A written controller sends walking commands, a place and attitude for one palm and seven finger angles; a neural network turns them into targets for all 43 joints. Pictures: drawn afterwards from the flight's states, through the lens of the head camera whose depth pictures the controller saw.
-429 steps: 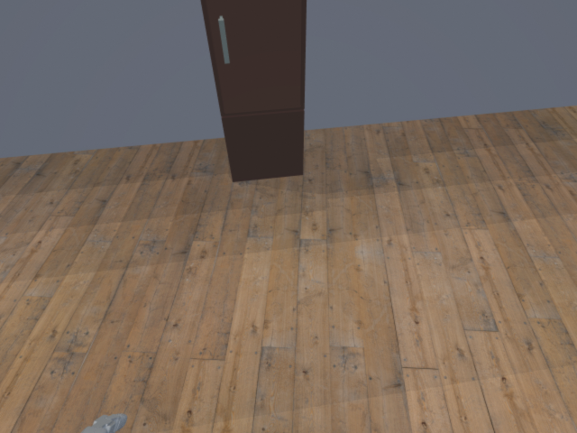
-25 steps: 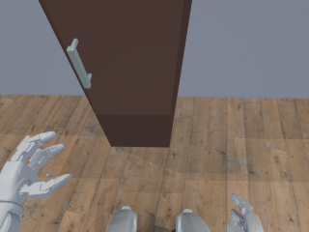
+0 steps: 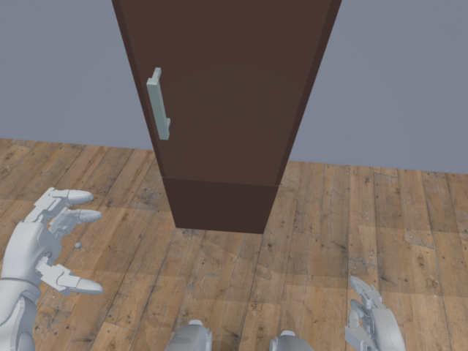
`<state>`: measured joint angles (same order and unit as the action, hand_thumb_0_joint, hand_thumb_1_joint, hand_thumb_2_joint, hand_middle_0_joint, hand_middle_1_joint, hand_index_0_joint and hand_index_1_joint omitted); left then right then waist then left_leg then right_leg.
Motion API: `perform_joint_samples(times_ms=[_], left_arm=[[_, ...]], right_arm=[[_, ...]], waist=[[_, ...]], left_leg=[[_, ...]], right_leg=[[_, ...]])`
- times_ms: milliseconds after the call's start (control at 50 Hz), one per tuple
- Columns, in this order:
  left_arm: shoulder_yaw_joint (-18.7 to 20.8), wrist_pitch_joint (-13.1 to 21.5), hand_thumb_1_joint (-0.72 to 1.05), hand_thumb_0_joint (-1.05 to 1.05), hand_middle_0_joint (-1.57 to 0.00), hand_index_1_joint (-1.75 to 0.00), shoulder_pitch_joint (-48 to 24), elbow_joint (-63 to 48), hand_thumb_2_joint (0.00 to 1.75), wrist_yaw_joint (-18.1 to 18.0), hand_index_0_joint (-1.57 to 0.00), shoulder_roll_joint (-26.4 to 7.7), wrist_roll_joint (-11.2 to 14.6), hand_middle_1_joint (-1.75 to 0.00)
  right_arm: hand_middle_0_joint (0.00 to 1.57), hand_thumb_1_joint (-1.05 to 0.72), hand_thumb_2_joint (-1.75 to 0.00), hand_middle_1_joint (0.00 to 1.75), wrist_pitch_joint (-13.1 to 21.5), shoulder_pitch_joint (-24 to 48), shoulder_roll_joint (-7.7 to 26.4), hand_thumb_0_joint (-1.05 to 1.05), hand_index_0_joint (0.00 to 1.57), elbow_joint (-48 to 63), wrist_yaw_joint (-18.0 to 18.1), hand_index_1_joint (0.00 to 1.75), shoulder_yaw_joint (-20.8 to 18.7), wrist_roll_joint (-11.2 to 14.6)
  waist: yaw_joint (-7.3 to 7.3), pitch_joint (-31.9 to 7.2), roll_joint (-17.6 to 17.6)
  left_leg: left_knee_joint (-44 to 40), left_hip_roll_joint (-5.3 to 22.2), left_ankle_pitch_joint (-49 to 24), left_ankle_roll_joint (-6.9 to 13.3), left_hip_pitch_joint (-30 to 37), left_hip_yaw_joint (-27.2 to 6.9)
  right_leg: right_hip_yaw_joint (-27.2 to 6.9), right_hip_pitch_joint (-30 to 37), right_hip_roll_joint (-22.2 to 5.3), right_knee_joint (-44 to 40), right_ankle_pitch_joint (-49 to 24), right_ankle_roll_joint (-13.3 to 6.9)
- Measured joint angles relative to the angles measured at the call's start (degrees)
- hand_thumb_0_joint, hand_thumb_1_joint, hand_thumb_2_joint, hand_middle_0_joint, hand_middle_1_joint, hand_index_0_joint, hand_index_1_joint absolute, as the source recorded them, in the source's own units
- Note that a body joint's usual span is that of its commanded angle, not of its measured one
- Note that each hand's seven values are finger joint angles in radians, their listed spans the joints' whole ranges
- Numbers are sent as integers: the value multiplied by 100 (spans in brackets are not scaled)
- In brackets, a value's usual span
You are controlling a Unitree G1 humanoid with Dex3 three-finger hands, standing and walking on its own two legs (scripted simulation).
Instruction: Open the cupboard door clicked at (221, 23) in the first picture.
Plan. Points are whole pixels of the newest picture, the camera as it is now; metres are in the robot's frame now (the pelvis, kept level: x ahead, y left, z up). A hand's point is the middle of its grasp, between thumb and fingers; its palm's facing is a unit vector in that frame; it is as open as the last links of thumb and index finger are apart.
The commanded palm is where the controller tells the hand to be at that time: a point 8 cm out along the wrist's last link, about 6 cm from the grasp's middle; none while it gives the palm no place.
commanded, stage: raise the hand with hooked fingers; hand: left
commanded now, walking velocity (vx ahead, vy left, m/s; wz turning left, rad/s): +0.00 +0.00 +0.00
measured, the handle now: (161, 105) +0.58 +0.20 +0.05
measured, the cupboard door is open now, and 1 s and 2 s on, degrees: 0 0 0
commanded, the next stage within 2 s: move the hooked fingers beside the handle in 0.76 s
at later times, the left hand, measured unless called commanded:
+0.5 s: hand (87, 218) +0.30 +0.26 +0.05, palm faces +0.00 -1.00 -0.05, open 14.0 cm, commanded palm +0.27 +0.31 +0.06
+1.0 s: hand (99, 216) +0.31 +0.24 +0.05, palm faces +0.05 -1.00 -0.05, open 14.0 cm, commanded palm +0.29 +0.29 +0.05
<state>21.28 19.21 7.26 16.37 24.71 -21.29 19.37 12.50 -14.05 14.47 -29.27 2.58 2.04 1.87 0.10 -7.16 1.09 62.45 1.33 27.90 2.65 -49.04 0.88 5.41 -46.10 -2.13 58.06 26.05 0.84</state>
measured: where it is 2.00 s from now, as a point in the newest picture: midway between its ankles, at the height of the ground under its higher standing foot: outside the picture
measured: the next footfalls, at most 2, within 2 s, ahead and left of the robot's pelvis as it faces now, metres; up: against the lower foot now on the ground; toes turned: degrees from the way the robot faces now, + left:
none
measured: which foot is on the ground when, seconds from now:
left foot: down 0.00-1.00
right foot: down 0.00-1.00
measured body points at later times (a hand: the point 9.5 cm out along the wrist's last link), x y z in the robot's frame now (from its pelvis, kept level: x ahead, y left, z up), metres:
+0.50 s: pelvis +0.01 -0.01 +0.01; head +0.09 +0.01 +0.45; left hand +0.29 +0.31 +0.06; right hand +0.15 -0.27 -0.08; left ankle +0.03 +0.08 -0.67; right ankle +0.02 -0.14 -0.67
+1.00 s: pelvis +0.01 -0.03 +0.00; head +0.08 -0.03 +0.44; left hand +0.30 +0.30 +0.05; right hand +0.16 -0.29 -0.09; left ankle +0.03 +0.08 -0.67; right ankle +0.02 -0.14 -0.67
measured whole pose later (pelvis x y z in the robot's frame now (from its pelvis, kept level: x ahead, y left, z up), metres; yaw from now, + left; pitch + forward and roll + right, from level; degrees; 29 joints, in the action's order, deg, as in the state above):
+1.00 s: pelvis +0.01 -0.03 +0.00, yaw +0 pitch +15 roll -2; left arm 25.6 21.8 -5.2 30.9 29.3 -23.5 19.4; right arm 9.7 -14.5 16.0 -32.2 4.2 1.8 2.0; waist 0.7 -6.3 1.2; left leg 61.6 2.8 27.8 0.0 -48.9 -0.1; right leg 6.1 -46.9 -0.5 58.9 27.1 -1.7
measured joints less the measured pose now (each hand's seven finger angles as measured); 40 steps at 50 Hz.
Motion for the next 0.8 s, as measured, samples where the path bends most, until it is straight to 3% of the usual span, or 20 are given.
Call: perform_joint_samples(times_ms=[60,220,360,560,800], left_arm=[[-12,-79,-47,0,-30,-117,-135,153,32,112,-29,-15,-55,-118],[225,192,-50,-1,-30,-119,-624,284,30,269,-30,-125,-12,-120],[377,-185,-50,-1,-30,-120,-869,758,30,517,-30,-342,105,-120],[368,175,-50,-1,-30,-120,-717,686,30,353,-30,-140,79,-120],[337,242,-50,-1,-30,-120,-716,827,30,386,-30,-113,109,-120]], right_arm=[[21,-90,-90,30,-13,10,11,1,21,12,23,30,45,-21],[21,-90,-90,30,-55,-31,31,1,21,-210,53,30,29,-63],[21,-90,-90,30,-186,-177,127,1,21,-217,76,30,-27,-12],[20,-90,-90,30,-241,-260,187,1,21,-205,31,30,-130,-35],[20,-90,-90,30,-283,-135,113,1,21,-214,92,30,-65,6]], waist=[[-48,45,9],[-60,129,-26],[50,101,22],[107,87,-28],[81,70,24]], left_leg=[[-15,-10,2,20,3,4],[-25,5,26,-6,4,-14],[-174,39,-19,-32,65,4],[-194,87,-21,-112,77,18],[-218,132,-43,-214,139,-41]], right_leg=[[-4,12,-6,-32,-7,12],[8,22,13,-63,7,14],[-12,55,54,-190,-38,-14],[-32,0,100,-111,5,-97],[21,38,147,-66,41,-199]])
